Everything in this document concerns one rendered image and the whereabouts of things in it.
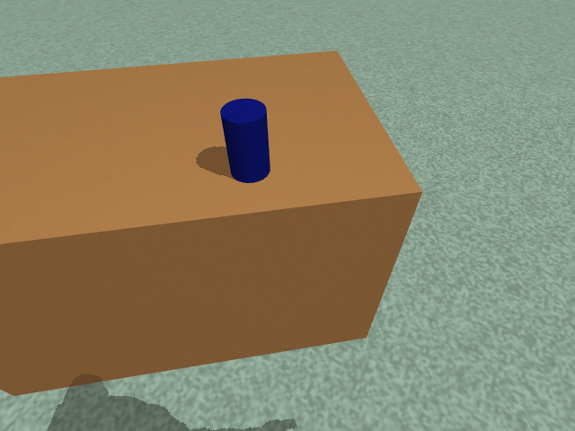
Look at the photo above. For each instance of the can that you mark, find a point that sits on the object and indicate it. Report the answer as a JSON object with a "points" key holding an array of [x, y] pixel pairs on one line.
{"points": [[246, 134]]}

